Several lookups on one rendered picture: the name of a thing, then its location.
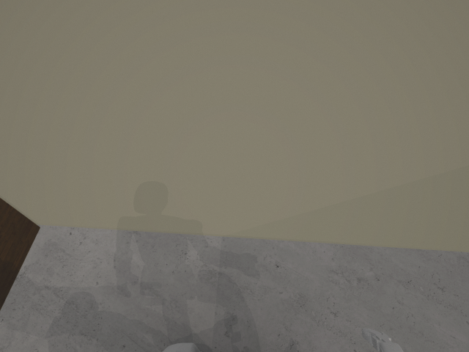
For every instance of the right robot hand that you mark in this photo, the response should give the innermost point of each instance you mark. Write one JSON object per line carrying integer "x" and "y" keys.
{"x": 380, "y": 341}

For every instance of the cupboard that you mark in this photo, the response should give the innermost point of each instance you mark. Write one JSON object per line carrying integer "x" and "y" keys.
{"x": 17, "y": 234}

